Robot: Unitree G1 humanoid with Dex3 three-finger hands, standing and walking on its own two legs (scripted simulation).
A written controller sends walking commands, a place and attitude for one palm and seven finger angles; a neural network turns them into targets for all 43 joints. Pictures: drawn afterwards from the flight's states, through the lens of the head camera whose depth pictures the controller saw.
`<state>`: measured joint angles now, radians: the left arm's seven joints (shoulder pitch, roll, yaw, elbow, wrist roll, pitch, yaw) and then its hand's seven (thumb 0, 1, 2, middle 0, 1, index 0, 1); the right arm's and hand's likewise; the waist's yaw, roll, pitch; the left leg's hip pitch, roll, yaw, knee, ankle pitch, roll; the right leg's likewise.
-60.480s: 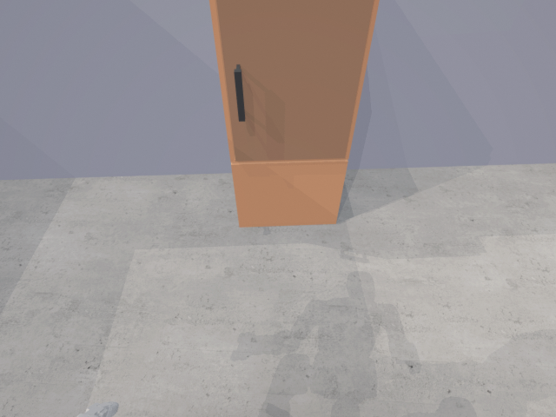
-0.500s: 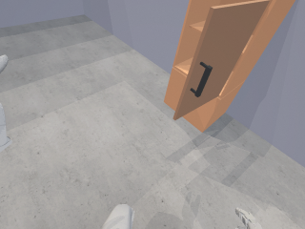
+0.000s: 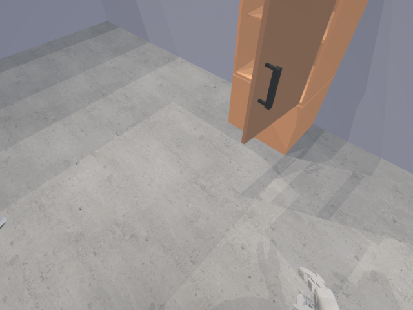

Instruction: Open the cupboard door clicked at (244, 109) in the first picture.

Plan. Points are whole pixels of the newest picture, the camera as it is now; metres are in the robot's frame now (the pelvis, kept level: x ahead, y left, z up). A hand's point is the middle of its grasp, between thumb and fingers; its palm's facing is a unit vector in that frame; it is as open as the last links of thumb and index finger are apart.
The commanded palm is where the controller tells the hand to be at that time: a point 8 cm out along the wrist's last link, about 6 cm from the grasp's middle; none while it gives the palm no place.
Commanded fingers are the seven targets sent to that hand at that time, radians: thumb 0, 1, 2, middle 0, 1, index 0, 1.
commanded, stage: stop stepping back and stand still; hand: left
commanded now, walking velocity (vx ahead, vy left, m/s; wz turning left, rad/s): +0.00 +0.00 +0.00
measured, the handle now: (268, 86) +0.84 -0.14 -0.05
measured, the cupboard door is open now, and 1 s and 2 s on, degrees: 84 84 84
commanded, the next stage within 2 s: let the arm hang, fingers relaxed in 1.06 s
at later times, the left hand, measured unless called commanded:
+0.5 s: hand (78, 211) +0.22 +0.20 +0.16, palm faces +0.41 -0.71 -0.58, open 7.4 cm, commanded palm +0.18 +0.24 +0.18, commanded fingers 0.00 0.90 0.90 -0.20 -0.30 -0.20 -0.30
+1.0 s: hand (95, 189) +0.25 +0.19 +0.16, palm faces +0.42 -0.71 -0.56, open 7.4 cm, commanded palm +0.19 +0.23 +0.18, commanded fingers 0.00 0.90 0.90 -0.20 -0.30 -0.20 -0.30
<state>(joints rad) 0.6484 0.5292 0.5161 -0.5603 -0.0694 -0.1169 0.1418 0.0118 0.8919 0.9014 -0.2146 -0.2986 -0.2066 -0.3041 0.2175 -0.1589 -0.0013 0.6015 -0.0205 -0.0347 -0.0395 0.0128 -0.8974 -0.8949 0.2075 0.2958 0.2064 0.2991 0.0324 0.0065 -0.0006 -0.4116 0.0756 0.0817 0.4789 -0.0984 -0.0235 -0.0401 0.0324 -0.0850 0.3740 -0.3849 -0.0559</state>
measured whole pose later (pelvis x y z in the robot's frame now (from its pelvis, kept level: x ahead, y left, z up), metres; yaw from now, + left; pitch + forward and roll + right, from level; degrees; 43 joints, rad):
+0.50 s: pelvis +0.04 -0.06 +0.00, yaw +1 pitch +1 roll +3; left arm 0.66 0.37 0.41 -0.43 -0.04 -0.20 0.15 0.01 0.89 0.90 -0.22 -0.30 -0.21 -0.30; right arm 0.25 -0.22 -0.02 0.66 0.02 -0.06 -0.05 0.01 -0.90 -0.90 0.20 0.29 0.20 0.30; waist 0.00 0.05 0.02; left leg -0.42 0.02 0.02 0.92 -0.38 -0.01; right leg -0.18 0.02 -0.06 0.53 -0.36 -0.09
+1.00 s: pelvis +0.07 -0.08 +0.00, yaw +3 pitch +1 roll +0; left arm 0.61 0.40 0.42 -0.48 -0.04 -0.18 0.15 0.01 0.89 0.90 -0.22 -0.30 -0.21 -0.30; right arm 0.16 -0.20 0.00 0.58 0.03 -0.05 -0.04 0.01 -0.90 -0.90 0.20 0.29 0.20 0.30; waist 0.01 0.04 0.05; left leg -0.30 0.03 0.02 0.66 -0.35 0.00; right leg -0.20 0.05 -0.09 0.49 -0.30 -0.08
